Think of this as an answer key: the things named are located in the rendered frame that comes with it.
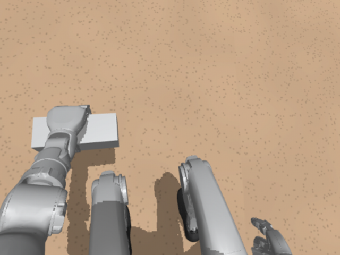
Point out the carton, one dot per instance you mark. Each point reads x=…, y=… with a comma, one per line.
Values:
x=100, y=131

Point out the right robot foot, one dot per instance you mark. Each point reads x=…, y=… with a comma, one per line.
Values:
x=192, y=236

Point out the left robot hand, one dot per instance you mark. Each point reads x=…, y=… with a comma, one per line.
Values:
x=72, y=118

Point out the left robot arm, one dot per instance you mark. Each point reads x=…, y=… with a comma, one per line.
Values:
x=35, y=208

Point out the right robot hand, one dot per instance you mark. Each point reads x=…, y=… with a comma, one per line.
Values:
x=274, y=244

